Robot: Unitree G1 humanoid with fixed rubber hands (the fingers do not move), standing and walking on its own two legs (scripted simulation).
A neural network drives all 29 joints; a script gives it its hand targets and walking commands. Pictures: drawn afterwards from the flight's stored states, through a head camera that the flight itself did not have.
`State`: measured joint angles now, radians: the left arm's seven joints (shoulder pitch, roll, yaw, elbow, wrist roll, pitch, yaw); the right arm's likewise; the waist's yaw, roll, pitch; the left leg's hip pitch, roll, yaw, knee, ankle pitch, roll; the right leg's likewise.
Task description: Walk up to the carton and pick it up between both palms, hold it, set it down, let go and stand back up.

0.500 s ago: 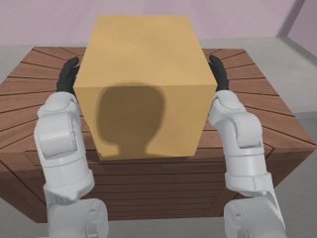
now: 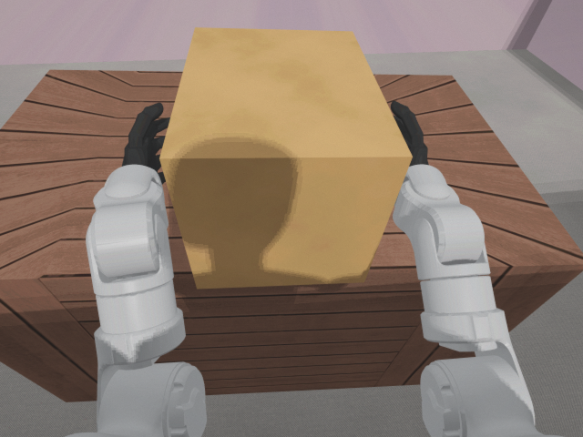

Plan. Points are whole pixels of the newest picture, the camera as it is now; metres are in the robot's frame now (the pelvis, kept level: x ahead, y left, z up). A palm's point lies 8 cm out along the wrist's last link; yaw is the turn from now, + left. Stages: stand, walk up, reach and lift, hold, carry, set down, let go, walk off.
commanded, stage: hold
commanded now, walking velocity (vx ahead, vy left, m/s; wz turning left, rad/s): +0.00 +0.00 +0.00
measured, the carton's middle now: (278, 153) +0.43 +0.00 +0.18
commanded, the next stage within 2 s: none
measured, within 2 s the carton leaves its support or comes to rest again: neither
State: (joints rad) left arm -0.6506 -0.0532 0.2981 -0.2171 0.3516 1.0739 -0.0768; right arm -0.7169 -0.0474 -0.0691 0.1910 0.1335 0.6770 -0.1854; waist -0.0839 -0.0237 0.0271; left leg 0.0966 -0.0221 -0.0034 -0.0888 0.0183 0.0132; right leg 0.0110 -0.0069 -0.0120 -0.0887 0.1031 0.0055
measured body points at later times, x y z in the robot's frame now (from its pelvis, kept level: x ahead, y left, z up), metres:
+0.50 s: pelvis +0.01 +0.01 +0.00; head +0.00 +0.00 +0.45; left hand +0.37 +0.16 +0.21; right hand +0.38 -0.15 +0.20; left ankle -0.02 +0.11 -0.76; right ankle +0.04 -0.12 -0.76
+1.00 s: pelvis +0.00 -0.02 +0.00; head -0.08 +0.01 +0.44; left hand +0.30 +0.19 +0.26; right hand +0.37 -0.11 +0.27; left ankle -0.02 +0.11 -0.76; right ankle +0.04 -0.12 -0.76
